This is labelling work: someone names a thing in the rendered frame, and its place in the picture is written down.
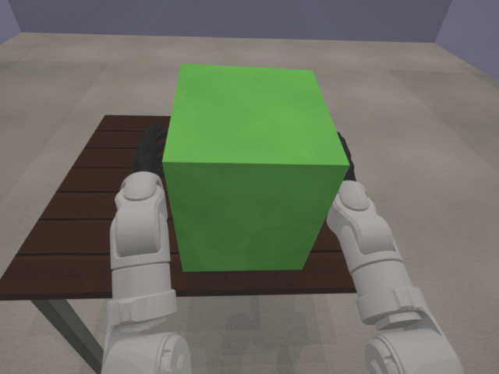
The robot left hand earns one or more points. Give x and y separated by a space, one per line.
145 158

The left robot upper arm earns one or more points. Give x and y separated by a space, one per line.
158 353

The robot right forearm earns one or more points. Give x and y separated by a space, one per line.
387 298

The right robot upper arm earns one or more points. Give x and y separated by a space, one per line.
421 351

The robot left forearm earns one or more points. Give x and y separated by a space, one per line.
142 295

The carton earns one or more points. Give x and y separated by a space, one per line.
252 165

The table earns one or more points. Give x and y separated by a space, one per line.
67 253

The robot right hand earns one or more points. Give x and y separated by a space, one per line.
350 175

